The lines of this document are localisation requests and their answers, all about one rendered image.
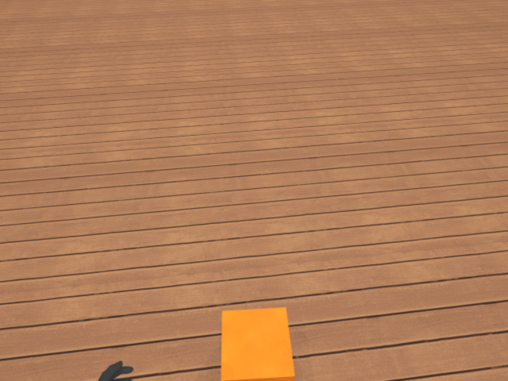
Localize carton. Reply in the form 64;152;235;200
221;307;294;381

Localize robot left hand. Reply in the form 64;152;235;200
98;361;133;381

